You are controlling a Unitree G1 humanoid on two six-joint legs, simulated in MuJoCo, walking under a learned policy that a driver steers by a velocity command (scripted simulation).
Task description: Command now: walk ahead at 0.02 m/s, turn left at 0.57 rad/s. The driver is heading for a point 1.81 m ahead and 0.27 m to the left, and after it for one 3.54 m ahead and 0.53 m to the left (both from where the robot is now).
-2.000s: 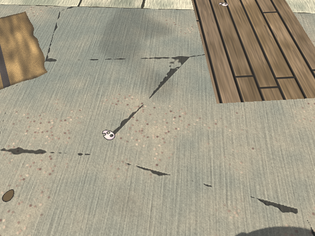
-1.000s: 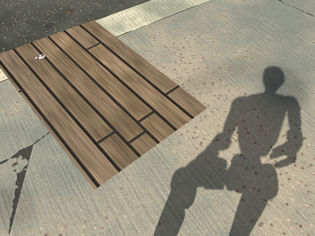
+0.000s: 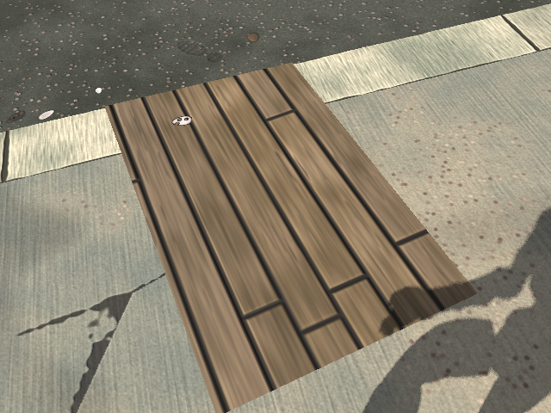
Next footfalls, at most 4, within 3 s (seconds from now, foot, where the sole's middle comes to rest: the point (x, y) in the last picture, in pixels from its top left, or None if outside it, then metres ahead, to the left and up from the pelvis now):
0.26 left None -0.01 0.12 -0.78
0.78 right None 0.05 -0.05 -0.78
1.24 left None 0.30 0.24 -0.78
1.80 right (240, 341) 0.65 0.18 -0.78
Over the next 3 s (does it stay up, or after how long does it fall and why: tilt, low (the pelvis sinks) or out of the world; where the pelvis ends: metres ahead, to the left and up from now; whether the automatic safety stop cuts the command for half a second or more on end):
stays up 1.08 0.39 -0.02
